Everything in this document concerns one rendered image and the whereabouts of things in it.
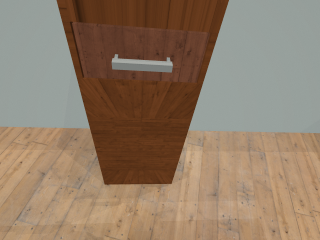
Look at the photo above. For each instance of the handle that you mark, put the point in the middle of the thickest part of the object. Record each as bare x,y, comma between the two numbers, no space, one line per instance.
141,65

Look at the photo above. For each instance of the drawer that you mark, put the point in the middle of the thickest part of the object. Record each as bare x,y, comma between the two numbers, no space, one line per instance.
97,45

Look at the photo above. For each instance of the cabinet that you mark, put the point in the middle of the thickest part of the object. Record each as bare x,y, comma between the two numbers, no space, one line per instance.
139,127

